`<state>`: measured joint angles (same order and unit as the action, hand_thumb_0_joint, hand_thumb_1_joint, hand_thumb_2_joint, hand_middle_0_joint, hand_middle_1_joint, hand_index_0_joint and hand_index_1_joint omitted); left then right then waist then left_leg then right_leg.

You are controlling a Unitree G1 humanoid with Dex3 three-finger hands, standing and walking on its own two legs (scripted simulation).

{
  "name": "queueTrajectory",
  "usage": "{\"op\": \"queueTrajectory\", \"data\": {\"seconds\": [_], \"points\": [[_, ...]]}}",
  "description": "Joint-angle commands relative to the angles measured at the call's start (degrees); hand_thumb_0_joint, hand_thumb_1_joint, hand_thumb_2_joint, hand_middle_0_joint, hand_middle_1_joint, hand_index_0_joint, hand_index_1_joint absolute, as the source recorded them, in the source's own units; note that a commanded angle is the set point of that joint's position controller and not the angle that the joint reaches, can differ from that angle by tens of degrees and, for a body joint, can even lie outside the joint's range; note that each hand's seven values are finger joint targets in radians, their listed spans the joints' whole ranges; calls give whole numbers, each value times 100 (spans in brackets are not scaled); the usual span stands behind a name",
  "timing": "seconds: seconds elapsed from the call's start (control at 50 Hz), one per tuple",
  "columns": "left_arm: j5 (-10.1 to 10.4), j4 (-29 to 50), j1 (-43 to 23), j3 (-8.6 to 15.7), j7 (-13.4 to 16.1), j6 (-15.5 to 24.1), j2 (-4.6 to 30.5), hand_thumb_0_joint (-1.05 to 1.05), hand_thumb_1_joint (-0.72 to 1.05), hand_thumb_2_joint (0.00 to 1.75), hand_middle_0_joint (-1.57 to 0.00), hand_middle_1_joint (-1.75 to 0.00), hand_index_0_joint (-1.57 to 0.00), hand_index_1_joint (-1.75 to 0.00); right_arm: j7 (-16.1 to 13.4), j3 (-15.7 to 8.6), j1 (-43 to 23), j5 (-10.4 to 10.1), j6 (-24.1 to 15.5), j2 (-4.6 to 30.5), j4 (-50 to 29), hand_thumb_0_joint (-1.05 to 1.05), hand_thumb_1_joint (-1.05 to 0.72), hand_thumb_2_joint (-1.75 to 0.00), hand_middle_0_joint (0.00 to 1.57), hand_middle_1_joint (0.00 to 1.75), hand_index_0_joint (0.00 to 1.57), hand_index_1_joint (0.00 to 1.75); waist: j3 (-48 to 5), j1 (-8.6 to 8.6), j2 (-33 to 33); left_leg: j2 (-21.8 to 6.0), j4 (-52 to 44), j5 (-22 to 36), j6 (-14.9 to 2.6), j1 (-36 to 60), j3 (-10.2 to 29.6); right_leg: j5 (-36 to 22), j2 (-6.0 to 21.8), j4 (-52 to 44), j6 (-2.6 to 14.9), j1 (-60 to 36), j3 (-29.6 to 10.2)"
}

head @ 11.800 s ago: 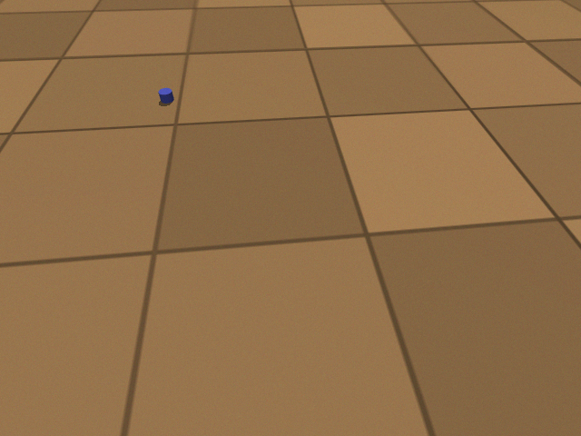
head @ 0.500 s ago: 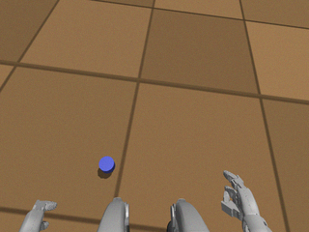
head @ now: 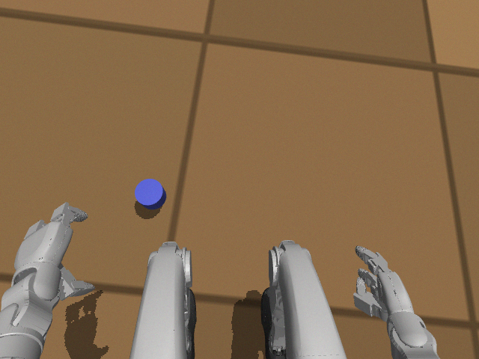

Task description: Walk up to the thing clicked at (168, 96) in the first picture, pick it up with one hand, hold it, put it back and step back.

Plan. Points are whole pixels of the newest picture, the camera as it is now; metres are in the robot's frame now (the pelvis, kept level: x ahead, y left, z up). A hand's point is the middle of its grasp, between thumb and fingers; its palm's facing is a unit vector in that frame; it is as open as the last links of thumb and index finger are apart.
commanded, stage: rise first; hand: left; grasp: from above
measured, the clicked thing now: (151, 194) +0.48 +0.24 -0.48
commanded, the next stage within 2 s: none
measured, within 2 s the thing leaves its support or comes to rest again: neither
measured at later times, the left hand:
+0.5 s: hand (99, 218) +0.37 +0.30 -0.27, palm faces -0.48 -0.14 -0.87, open 14.2 cm
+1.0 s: hand (113, 202) +0.42 +0.29 -0.32, palm faces -0.46 -0.02 -0.89, open 14.2 cm
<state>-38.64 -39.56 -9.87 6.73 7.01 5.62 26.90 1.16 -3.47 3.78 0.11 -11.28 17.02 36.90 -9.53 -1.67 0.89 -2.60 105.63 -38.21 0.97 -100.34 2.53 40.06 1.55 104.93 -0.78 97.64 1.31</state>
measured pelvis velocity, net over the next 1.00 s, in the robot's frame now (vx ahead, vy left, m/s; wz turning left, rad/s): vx -0.03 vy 0.01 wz -0.09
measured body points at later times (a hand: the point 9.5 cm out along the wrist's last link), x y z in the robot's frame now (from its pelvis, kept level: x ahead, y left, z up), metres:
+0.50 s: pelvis -0.04 +0.01 -0.12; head +0.18 +0.04 +0.27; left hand +0.39 +0.31 -0.22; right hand +0.04 -0.28 -0.24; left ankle +0.07 +0.13 -0.47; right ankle +0.06 -0.13 -0.47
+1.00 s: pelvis -0.03 +0.01 -0.16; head +0.21 +0.05 +0.22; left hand +0.44 +0.29 -0.27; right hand +0.03 -0.27 -0.28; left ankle +0.06 +0.13 -0.47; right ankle +0.06 -0.13 -0.47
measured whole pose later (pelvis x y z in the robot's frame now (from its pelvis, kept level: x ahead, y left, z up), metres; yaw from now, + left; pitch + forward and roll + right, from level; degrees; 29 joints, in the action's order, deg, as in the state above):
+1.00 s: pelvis -0.03 +0.01 -0.16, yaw -5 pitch +33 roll -7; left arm -73.0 -77.3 -48.8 7.9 21.5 15.9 42.1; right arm 7.0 0.2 6.0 8.0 -2.2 14.7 44.2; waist -2.9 -9.2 -0.8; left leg -2.4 135.0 -38.2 0.2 -130.8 7.3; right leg 39.5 -0.1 131.5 -2.1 125.8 3.3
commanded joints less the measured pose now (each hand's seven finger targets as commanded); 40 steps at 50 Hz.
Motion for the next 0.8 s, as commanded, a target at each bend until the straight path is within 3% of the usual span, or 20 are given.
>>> {"op": "queueTrajectory", "data": {"seconds": [0.0, 0.06, 0.08, 0.14, 0.18, 0.26, 0.36, 0.52, 0.6, 0.78], "points": [[-469, 116, -1200, 596, 418, 200, 1691, 0, -57, 104, -7, -106, -5, -108, 4, -379, 665, -4, -127, 956, -235, 0, -87, -89, 20, 30, 20, 30, -3448, 89, 393, 215, -644, 1859, -170, 2048, -117, -1829, -194, -796, 225, -1022, 113], [-788, -234, -1950, 563, 478, 289, 1949, 0, -60, 107, -7, -103, -4, -106, 47, -406, 777, 64, -39, 967, -103, 0, -87, -90, 20, 30, 20, 30, -3680, 2, 163, 220, -145, 1523, -235, 1413, -216, -1694, -197, -605, 177, -1025, 83], [-861, -351, -2139, 668, 508, 333, 2132, 0, -58, 105, -7, -104, -5, -106, 58, -403, 821, 85, -10, 975, -81, 0, -88, -90, 20, 30, 20, 30, -3735, 44, 102, 220, -88, 1380, -240, 1281, -232, -1545, -200, -557, 177, -1052, 98], [-1093, -668, -2736, 649, 494, 459, 2412, 0, -59, 106, -7, -103, -5, -105, 81, -402, 858, 136, 95, 990, -17, 0, -89, -90, 20, 30, 20, 30, -3737, -10, -13, 216, 130, 896, -285, 934, -269, -1005, -239, -524, 165, -863, 105], [-1272, -853, -3190, 502, 478, 551, 2387, 0, -59, 107, -7, -102, -5, -105, 96, -391, 935, 175, 158, 986, 38, 0, -89, -90, 20, 30, 20, 30, -3663, -153, 88, 223, 266, 674, -293, 724, -271, -794, -255, -416, 170, -661, 129], [-1582, -1365, -3537, 498, 507, 740, 2627, 0, -59, 107, -7, -101, -5, -104, 123, -357, 972, 214, 272, 1004, 130, 0, -90, -90, 20, 30, 20, 30, -3230, -173, 205, 243, 360, 56, -290, 330, -202, -76, -308, -206, 222, -91, 245], [-2087, -1701, -4049, 364, 699, 937, 2688, 0, -58, 106, -7, -99, -5, -101, 191, -276, 1062, 272, 461, 1076, 247, 0, -90, -90, 20, 30, 20, 30, -3020, -292, 797, 196, 405, -41, -221, 528, 54, -243, -294, 373, 284, 729, 489], [-2764, -2216, -4681, 350, 1219, 1056, 2910, 0, -58, 105, -6, -99, -4, -100, 326, -193, 1203, 440, 721, 1136, 421, 0, -90, -90, 20, 30, 20, 30, -3099, -431, 1059, 221, 854, 453, -211, 452, 18, -670, -284, 784, 299, 1127, 576], [-2990, -2394, -5037, 300, 1413, 1049, 2907, 0, -56, 103, -6, -99, -5, -100, 370, -199, 1264, 524, 777, 1178, 513, 0, -90, -90, 20, 30, 20, 30, -3211, -563, 1422, 193, 918, 624, -171, 664, 135, -844, -254, 1059, 272, 1396, 656], [-3314, -2877, -5321, 284, 1632, 992, 3031, 0, -56, 102, -6, -101, -6, -101, 439, -148, 1326, 689, 841, 1164, 589, 0, -90, -90, 20, 30, 20, 30, -3154, -690, 1168, 219, 1300, 562, -260, 189, 26, -827, -293, 1112, 251, 1389, 663]]}}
